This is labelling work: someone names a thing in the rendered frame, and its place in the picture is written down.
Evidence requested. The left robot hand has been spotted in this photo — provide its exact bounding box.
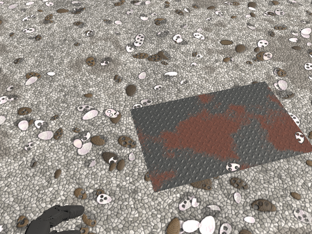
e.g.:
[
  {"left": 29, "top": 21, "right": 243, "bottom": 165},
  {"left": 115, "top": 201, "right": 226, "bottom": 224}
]
[{"left": 24, "top": 205, "right": 85, "bottom": 234}]

